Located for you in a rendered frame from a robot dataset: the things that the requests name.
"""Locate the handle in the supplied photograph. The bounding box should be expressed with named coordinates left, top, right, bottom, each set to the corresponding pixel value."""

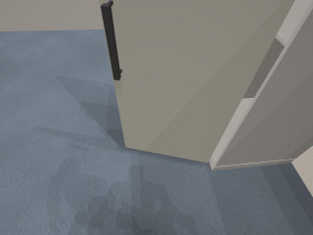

left=101, top=0, right=122, bottom=80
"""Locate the fridge door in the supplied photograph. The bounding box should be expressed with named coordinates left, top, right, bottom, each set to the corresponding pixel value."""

left=99, top=0, right=295, bottom=163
